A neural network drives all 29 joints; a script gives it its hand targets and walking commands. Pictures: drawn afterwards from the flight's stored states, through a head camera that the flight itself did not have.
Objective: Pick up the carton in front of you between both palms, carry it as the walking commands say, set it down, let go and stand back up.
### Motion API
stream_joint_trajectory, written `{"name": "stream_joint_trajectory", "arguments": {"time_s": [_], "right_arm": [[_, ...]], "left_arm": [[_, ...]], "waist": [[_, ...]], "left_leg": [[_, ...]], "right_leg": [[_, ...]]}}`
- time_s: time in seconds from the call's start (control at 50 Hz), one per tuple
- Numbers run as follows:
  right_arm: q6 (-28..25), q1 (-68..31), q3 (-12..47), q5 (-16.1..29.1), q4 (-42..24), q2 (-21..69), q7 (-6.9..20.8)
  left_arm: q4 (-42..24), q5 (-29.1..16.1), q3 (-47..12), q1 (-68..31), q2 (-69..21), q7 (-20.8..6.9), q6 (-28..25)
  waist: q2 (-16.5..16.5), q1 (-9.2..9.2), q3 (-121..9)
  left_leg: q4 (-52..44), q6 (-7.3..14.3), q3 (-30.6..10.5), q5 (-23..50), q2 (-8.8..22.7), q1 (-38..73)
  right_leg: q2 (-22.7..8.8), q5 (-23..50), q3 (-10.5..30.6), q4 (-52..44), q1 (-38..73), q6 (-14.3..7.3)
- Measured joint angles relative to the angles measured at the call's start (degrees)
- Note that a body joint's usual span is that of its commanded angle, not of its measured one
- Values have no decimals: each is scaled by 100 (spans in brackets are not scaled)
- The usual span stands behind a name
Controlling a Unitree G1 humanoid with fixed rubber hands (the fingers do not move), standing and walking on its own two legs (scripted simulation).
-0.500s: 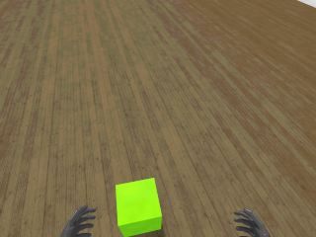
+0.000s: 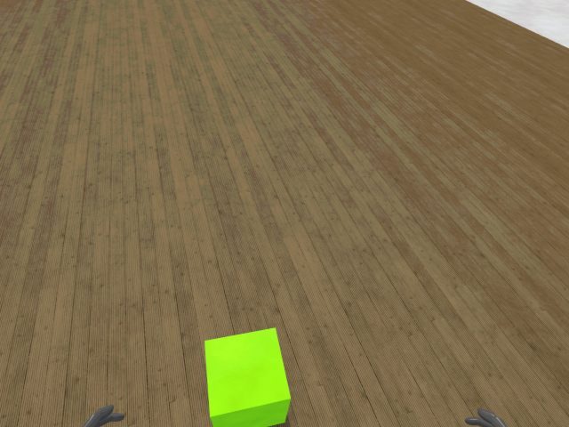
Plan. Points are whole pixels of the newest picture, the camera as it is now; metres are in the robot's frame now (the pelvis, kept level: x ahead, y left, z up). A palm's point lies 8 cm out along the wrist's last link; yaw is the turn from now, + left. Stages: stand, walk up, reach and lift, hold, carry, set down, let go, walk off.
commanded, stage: stand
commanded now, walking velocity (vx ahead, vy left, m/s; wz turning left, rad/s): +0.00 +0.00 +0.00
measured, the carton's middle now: (246, 383) +0.41 +0.09 -0.64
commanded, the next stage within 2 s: none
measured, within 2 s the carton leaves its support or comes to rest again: neither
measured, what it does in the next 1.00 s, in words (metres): stands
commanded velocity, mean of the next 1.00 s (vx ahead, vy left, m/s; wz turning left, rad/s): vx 0.00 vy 0.00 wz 0.00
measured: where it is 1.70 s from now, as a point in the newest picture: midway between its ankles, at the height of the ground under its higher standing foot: outside the picture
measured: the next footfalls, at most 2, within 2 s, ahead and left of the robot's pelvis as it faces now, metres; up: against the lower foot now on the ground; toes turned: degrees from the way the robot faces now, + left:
none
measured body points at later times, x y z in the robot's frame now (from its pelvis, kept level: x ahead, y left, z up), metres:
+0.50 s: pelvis +0.00 +0.01 +0.00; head +0.00 +0.03 +0.45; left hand +0.12 +0.30 -0.11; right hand +0.12 -0.29 -0.09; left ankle +0.00 +0.11 -0.73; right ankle -0.07 -0.14 -0.73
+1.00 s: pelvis -0.02 +0.00 +0.01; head -0.02 +0.02 +0.46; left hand +0.08 +0.31 -0.11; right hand +0.09 -0.31 -0.10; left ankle +0.00 +0.11 -0.73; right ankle -0.07 -0.14 -0.73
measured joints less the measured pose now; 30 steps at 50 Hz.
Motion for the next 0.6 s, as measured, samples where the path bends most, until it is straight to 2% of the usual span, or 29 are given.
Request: {"name": "stream_joint_trajectory", "arguments": {"time_s": [0.6], "right_arm": [[-59, -253, 148, 81, 973, -82, -26]], "left_arm": [[1062, -47, -212, -199, 130, 89, -139]], "waist": [[102, 0, 66]], "left_leg": [[-459, 60, 79, 240, -39, 398]], "right_leg": [[-105, 269, 23, -481, 385, 74]]}}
